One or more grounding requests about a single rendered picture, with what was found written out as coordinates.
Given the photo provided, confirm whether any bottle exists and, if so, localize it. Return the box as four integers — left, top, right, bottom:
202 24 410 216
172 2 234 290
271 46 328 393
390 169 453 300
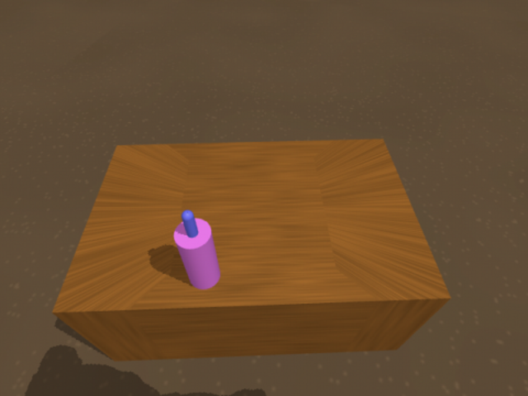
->
174 210 220 290

